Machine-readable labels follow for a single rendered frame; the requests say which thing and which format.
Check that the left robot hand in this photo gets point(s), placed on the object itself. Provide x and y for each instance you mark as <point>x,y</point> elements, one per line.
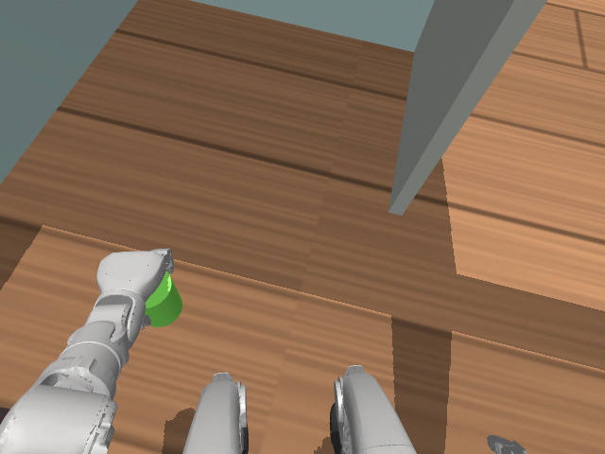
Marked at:
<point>140,272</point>

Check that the right robot hand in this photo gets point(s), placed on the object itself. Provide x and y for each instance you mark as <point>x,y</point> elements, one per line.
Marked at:
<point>503,446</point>

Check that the can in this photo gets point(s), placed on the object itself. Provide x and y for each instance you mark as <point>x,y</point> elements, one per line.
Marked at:
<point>164,306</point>

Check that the left robot arm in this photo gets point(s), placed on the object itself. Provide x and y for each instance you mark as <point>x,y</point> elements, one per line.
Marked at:
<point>70,408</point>

